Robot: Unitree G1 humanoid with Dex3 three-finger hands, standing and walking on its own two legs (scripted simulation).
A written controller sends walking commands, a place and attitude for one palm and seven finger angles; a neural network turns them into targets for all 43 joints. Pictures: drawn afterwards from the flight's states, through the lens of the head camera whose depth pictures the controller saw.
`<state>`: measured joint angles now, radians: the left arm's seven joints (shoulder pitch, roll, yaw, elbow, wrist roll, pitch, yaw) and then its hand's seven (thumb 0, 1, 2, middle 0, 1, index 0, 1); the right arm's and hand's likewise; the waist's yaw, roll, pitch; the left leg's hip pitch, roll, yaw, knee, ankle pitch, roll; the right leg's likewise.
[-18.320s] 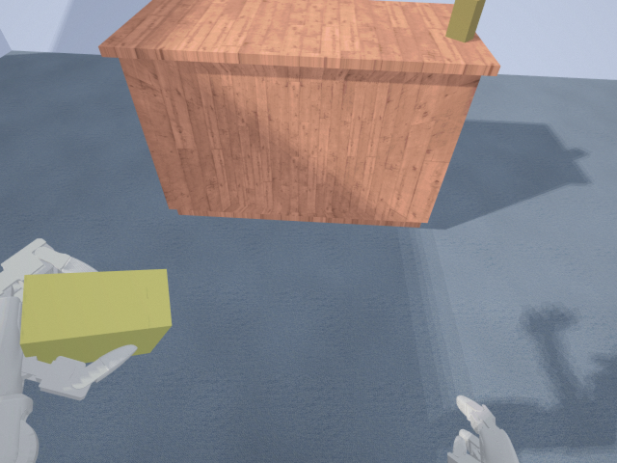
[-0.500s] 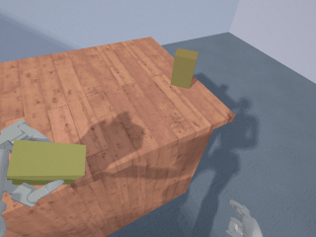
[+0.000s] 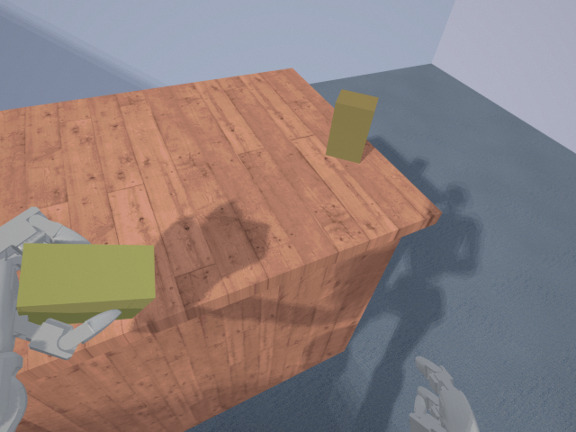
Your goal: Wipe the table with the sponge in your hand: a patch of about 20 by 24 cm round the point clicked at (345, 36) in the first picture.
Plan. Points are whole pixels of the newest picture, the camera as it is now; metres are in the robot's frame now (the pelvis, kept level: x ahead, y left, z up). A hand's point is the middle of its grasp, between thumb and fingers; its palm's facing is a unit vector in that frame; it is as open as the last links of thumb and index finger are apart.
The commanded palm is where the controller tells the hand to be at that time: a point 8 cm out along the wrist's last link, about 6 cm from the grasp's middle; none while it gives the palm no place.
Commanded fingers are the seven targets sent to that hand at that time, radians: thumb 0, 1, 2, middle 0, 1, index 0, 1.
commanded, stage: look again from close up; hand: left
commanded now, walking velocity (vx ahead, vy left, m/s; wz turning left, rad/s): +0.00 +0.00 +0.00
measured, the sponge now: (105, 286) +0.23 +0.23 +0.13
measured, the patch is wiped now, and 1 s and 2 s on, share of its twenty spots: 0.00 0.00 0.00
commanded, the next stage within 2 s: come to a stop and stand still in 0.26 s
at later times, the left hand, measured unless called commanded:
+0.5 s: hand (115, 243) +0.26 +0.23 +0.17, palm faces +0.36 -0.84 -0.41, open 9.8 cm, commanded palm +0.20 +0.26 +0.18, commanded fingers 0.00 0.10 1.30 -1.20 -1.60 -1.20 -1.60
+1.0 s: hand (108, 258) +0.25 +0.23 +0.16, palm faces +0.40 -0.84 -0.35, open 9.8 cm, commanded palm +0.19 +0.26 +0.18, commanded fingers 0.00 0.10 1.30 -1.20 -1.60 -1.20 -1.60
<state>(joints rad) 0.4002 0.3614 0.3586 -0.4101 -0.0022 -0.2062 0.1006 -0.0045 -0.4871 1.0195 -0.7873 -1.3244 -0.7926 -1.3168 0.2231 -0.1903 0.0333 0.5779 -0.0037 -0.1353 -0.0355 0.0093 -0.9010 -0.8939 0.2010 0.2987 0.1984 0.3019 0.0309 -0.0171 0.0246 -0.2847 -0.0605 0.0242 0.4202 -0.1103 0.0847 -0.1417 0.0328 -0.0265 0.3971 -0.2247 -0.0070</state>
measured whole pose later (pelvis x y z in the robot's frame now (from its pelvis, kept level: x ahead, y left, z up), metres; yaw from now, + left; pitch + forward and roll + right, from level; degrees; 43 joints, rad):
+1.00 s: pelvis +0.03 -0.02 +0.00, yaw +1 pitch -1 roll -2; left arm 0.42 0.35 0.33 -0.45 -0.04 -0.17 0.12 0.00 -0.49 1.02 -0.79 -1.32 -0.79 -1.32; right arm 0.21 -0.21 0.02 0.58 0.01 -0.09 -0.06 0.01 -0.90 -0.89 0.20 0.30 0.20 0.30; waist 0.02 0.00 0.03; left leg -0.28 -0.05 0.01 0.45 -0.16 0.07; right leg -0.11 0.05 -0.04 0.40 -0.27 -0.03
